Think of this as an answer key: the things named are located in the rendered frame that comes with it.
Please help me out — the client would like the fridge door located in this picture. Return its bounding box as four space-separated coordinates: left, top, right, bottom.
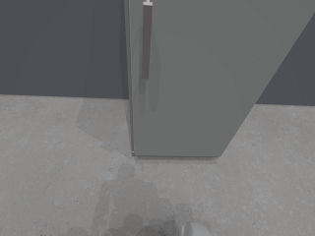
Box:
129 0 315 157

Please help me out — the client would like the handle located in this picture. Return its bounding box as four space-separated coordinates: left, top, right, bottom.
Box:
142 0 153 80

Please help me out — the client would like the robot right thigh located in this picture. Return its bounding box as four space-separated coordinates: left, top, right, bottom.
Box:
179 221 212 236

